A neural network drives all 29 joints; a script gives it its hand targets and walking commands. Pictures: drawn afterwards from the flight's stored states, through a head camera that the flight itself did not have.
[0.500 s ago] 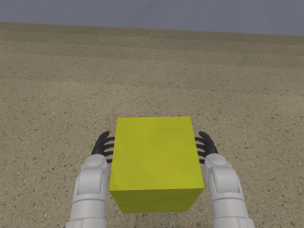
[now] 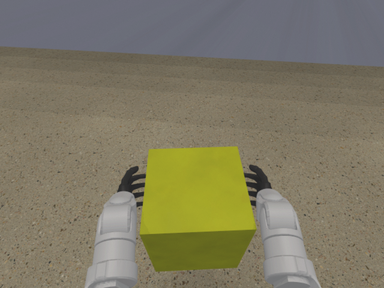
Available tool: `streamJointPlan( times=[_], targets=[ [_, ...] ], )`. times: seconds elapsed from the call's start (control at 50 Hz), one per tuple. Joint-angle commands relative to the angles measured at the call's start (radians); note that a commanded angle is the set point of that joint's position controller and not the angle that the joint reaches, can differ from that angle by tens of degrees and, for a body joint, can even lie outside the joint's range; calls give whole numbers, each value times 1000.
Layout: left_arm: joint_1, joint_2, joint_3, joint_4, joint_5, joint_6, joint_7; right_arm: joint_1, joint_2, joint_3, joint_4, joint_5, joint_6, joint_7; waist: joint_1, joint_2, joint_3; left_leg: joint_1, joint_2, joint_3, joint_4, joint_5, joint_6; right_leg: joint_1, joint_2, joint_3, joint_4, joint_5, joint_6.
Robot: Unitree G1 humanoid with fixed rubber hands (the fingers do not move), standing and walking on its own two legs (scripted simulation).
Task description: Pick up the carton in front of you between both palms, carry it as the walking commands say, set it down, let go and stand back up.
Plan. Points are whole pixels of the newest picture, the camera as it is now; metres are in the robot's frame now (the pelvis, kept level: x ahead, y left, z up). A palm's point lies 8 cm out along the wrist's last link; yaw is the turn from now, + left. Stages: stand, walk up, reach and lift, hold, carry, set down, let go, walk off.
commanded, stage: hold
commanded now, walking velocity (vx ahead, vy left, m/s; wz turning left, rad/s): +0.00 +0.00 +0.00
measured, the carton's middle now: (195, 211) +0.31 +0.00 -0.03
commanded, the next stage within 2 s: set down in 0.26 s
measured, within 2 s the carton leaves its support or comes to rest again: neither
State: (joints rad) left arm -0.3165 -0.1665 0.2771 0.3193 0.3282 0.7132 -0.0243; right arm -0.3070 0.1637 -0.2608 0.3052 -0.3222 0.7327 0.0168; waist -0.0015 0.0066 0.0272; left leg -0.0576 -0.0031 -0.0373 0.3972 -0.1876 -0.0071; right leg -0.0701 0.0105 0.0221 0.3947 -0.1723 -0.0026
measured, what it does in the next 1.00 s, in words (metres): lowers itself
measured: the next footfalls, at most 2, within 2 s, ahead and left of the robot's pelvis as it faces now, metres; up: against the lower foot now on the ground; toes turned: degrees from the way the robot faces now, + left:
none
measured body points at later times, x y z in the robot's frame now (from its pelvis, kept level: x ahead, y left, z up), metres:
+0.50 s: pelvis +0.02 +0.00 +0.00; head +0.00 +0.00 +0.45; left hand +0.34 +0.15 +0.03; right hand +0.34 -0.15 +0.03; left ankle +0.03 +0.13 -0.74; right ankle +0.04 -0.12 -0.74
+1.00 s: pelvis -0.02 -0.01 -0.09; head +0.21 -0.02 +0.30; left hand +0.39 +0.13 -0.17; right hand +0.40 -0.18 -0.18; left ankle +0.03 +0.13 -0.74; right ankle +0.04 -0.12 -0.74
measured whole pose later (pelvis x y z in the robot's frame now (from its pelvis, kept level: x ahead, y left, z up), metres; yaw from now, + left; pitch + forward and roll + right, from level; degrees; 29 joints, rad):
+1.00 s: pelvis -0.02 -0.01 -0.09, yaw +0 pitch +31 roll +1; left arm -0.62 -0.20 0.43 0.43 0.21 0.18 0.09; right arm -0.69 0.05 -0.38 0.53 -0.25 0.21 0.04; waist -0.02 0.02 0.00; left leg -1.18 -0.06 -0.07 0.97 -0.34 -0.04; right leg -1.21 0.05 0.08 0.99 -0.32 0.01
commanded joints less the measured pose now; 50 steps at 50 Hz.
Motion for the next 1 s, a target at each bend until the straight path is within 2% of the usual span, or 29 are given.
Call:
streamJointPlan(
  times=[0.0, 0.12, 0.28, 0.34, 0.42, 0.5, 0.58, 0.62, 0.66, 0.76, 0.84, 0.88, 0.92, 0.98],
  targets=[
    [-502, -942, -510, 9, -268, -34, -270, -529, 962, 517, -11, 278, -44, 268, 3, -20, -180, -38, -72, -21, -90, -77, 32, 36, 51, 49, -97, -97, -8],
    [-500, -941, -510, 8, -268, -32, -267, -525, 959, 513, -8, 279, -42, 265, 3, -19, -194, -34, -73, -23, -87, -35, 28, 52, 50, 51, -93, -43, -3],
    [-471, -936, -524, -26, -275, -27, -250, -498, 947, 522, -41, 285, -40, 250, 3, -12, -233, 1, -77, -30, -83, 86, 18, 87, 59, 53, -77, 100, 2],
    [-481, -935, -505, -16, -264, -30, -240, -508, 924, 497, -26, 270, -48, 247, 2, -5, -225, 4, -77, -33, -78, 107, 12, 78, 63, 51, -67, 115, 0],
    [-549, -939, -417, 86, -217, -60, -228, -583, 879, 401, 74, 210, -89, 253, -2, 8, -174, -39, -75, -34, -60, 40, 10, 19, 68, 40, -39, 39, -9],
    [-630, -910, -270, 217, -128, -127, -196, -676, 796, 257, 199, 107, -165, 249, -16, 18, -131, -116, -73, -36, -6, 7, 8, -88, 74, 27, 18, -6, -18],
    [-618, -790, -126, 276, -32, -230, -143, -666, 653, 108, 274, -4, -269, 228, -19, 17, -134, -226, -86, -29, 67, 65, -3, -217, 87, 18, 102, 48, -21],
    [-604, -748, -102, 285, -11, -298, -124, -644, 609, 83, 298, -30, -331, 223, -17, 9, -180, -273, -97, -21, 112, 121, -10, -276, 94, 16, 149, 99, -17],
    [-605, -752, -120, 276, -12, -372, -112, -642, 608, 103, 308, -24, -401, 224, -13, 6, -259, -315, -107, -16, 163, 178, -15, -325, 103, 16, 197, 154, -15],
    [-680, -833, -271, 261, -80, -532, -104, -725, 700, 267, 309, 59, -549, 236, -11, -15, -554, -438, -130, -5, 319, 312, -27, -396, 114, 18, 344, 318, -9],
    [-777, -876, -426, 183, -154, -594, -96, -814, 740, 411, 240, 128, -607, 232, -21, -33, -896, -542, -141, 4, 463, 404, -34, -423, 112, 19, 488, 467, 5],
    [-812, -877, -478, 143, -185, -595, -91, -844, 745, 453, 204, 153, -607, 226, -26, -37, -1036, -617, -147, 11, 521, 401, -42, -432, 112, 20, 552, 510, 11],
    [-839, -879, -500, 131, -201, -579, -92, -869, 753, 475, 194, 168, -589, 226, -25, -40, -1092, -700, -154, 23, 561, 342, -46, -470, 114, 18, 594, 480, 18],
    [-886, -896, -479, 157, -197, -530, -111, -904, 771, 460, 233, 163, -540, 242, -26, -32, -1050, -818, -163, 42, 605, 192, -46, -598, 121, 4, 622, 303, 25]
  ],
)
